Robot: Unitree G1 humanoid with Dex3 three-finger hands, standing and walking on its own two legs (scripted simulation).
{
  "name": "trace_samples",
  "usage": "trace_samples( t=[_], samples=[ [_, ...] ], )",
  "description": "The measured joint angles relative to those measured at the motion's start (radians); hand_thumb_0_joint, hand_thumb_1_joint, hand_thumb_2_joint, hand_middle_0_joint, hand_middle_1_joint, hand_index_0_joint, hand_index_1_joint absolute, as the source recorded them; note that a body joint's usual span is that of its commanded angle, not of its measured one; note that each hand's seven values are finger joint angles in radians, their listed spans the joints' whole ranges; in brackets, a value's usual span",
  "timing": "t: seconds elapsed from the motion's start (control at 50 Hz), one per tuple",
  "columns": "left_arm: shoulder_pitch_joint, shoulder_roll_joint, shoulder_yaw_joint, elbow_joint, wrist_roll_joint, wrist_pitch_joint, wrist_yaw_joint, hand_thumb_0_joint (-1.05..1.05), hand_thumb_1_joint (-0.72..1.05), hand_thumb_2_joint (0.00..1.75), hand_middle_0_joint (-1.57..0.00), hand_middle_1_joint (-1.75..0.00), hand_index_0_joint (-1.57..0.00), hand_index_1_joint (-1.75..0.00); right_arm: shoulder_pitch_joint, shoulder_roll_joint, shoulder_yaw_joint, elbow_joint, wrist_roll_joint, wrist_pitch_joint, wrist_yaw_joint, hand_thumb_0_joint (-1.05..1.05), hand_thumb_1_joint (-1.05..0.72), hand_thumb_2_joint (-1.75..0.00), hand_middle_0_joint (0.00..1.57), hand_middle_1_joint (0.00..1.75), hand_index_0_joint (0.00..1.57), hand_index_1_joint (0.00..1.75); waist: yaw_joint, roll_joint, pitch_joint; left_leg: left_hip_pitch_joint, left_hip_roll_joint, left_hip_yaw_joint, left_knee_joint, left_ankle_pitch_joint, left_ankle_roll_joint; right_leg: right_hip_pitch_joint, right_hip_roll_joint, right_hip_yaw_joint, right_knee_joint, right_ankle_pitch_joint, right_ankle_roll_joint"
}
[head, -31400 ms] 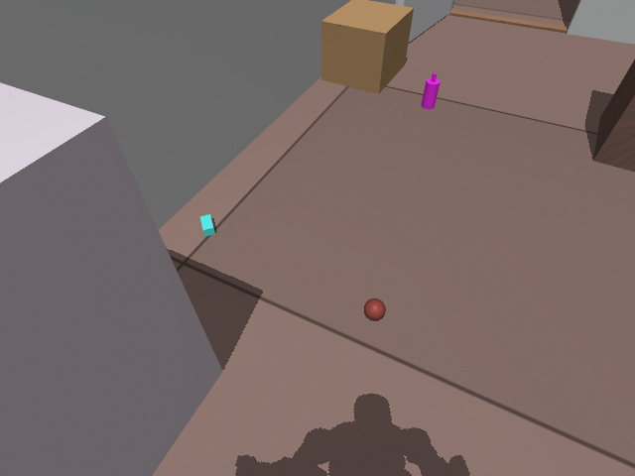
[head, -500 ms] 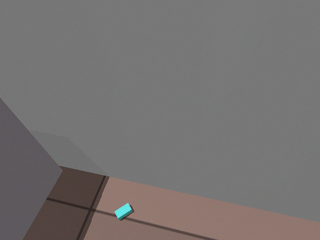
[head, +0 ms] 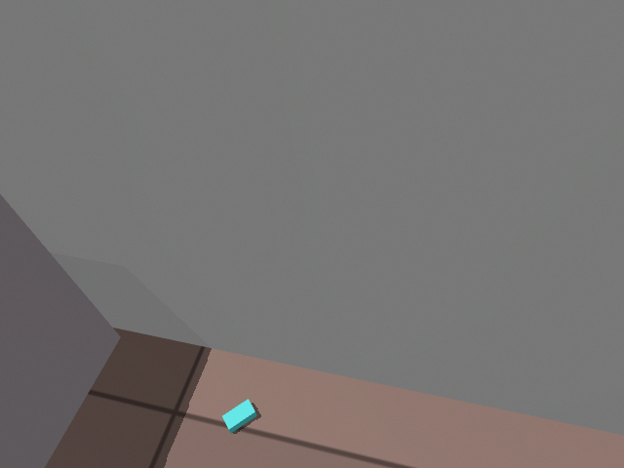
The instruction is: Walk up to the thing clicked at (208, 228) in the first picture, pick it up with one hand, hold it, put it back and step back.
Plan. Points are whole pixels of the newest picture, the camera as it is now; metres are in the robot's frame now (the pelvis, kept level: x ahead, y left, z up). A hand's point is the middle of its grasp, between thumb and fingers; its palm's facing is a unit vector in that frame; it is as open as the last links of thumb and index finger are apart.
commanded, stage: walk up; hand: left
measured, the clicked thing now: (239, 415) +0.42 +0.25 -0.76
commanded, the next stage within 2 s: none
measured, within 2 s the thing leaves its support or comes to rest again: neither
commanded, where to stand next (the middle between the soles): +0.04 +0.02 m, yaw -1 degrees
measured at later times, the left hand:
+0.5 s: hand out of the picture +0.07 +0.33 -0.18, palm faces -0.01 -0.91 -0.41, open 7.4 cm
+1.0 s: hand out of the picture +0.09 +0.24 -0.15, palm faces -0.08 -0.93 -0.37, open 7.4 cm
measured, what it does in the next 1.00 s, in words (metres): steps on the spot: left foot, then right foot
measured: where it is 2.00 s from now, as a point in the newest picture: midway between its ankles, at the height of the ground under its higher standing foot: outside the picture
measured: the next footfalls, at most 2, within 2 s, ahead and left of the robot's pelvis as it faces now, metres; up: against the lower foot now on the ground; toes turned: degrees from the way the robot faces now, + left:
left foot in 0.44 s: -0.03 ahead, +0.17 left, +0.00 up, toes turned +0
right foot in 0.86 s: +0.06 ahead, -0.14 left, +0.00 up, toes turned -4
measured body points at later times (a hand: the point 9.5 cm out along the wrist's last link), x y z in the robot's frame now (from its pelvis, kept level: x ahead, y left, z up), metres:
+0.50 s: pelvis -0.05 +0.05 -0.03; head -0.01 +0.07 +0.42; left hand +0.07 +0.38 -0.15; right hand +0.01 -0.28 -0.14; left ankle -0.07 +0.17 -0.75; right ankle +0.03 -0.12 -0.73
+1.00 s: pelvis -0.02 -0.01 -0.02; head +0.01 -0.03 +0.43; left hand +0.10 +0.29 -0.13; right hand +0.00 -0.35 -0.14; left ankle -0.04 +0.14 -0.70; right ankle +0.02 -0.13 -0.75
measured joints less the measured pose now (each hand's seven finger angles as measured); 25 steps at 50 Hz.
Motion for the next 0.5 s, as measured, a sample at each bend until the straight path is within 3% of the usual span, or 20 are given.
trace_samples(
  t=[0.16,0.24,0.34,0.4,0.44,0.46,0.5],
  samples=[
    [-0.003,0.001,0.001,-0.004,0.000,0.000,0.001,0.01,0.91,0.90,-0.20,-0.30,-0.20,-0.30,0.010,-0.001,0.000,-0.003,0.002,-0.001,-0.002,0.01,-0.90,-0.90,0.20,0.30,0.20,0.30,-0.004,0.003,-0.003,-0.001,0.000,0.001,0.004,-0.003,-0.001,-0.004,0.001,0.002,0.008,-0.005,-0.001],
    [-0.026,0.004,0.015,-0.046,-0.012,0.003,0.014,0.01,0.90,0.90,-0.20,-0.30,-0.21,-0.30,-0.012,-0.022,-0.020,-0.041,0.001,0.026,0.003,0.00,-0.90,-0.89,0.20,0.30,0.20,0.30,-0.007,0.017,0.034,-0.075,-0.001,-0.005,0.110,-0.032,0.006,-0.050,0.000,-0.004,0.063,-0.017,-0.003],
    [-0.054,0.020,0.033,-0.128,0.007,0.016,0.037,0.01,0.90,0.90,-0.21,-0.30,-0.21,-0.30,-0.027,-0.066,-0.055,-0.130,-0.005,0.065,0.012,0.00,-0.90,-0.90,0.20,0.30,0.20,0.30,-0.003,0.015,0.094,-0.245,-0.052,-0.049,0.553,-0.272,0.025,-0.133,-0.032,0.013,0.143,-0.022,-0.002],
    [-0.065,0.046,0.036,-0.161,0.029,0.028,0.036,0.01,0.90,0.90,-0.21,-0.30,-0.21,-0.30,-0.005,-0.074,-0.063,-0.159,-0.004,0.051,0.011,0.00,-0.90,-0.90,0.20,0.30,0.20,0.30,-0.014,0.003,0.095,-0.223,-0.022,-0.043,0.508,-0.296,0.027,-0.188,-0.052,0.014,0.201,-0.035,0.008],
    [-0.067,0.061,0.036,-0.185,0.035,0.047,0.024,0.01,0.90,0.90,-0.20,-0.30,-0.21,-0.30,0.027,-0.073,-0.066,-0.152,-0.013,0.023,0.004,0.00,-0.90,-0.90,0.20,0.30,0.20,0.30,-0.016,-0.011,0.081,-0.148,-0.007,-0.027,0.309,-0.202,0.014,-0.237,-0.067,0.018,0.289,-0.079,-0.006],
    [-0.070,0.072,0.040,-0.194,0.033,0.059,0.020,0.01,0.90,0.90,-0.20,-0.30,-0.21,-0.30,0.037,-0.057,-0.068,-0.142,-0.026,0.010,-0.004,0.00,-0.90,-0.90,0.20,0.30,0.20,0.30,-0.006,-0.042,0.091,-0.136,-0.025,-0.009,0.303,-0.179,0.009,-0.259,-0.066,0.062,0.359,-0.164,-0.020],
    [-0.058,0.079,0.049,-0.199,0.035,0.083,0.015,0.01,0.90,0.90,-0.20,-0.30,-0.20,-0.30,0.071,-0.030,-0.057,-0.135,-0.033,-0.002,-0.013,0.00,-0.90,-0.90,0.20,0.30,0.20,0.30,-0.011,-0.064,0.086,-0.138,-0.030,-0.010,0.324,-0.183,0.013,-0.287,-0.002,0.143,0.489,-0.317,-0.029]
  ],
)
